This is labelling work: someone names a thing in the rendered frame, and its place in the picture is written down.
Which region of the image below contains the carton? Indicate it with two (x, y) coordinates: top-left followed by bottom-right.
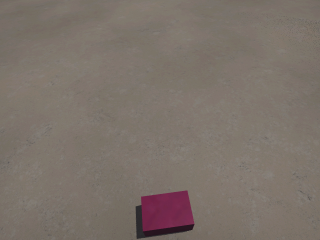
(141, 190), (195, 237)

